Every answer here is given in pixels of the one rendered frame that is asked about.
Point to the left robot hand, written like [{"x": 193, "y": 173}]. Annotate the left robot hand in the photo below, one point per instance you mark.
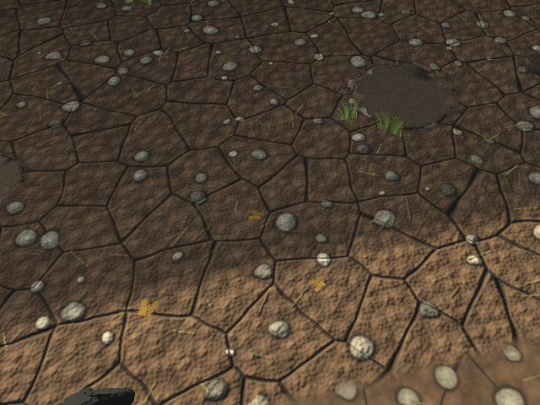
[{"x": 104, "y": 396}]

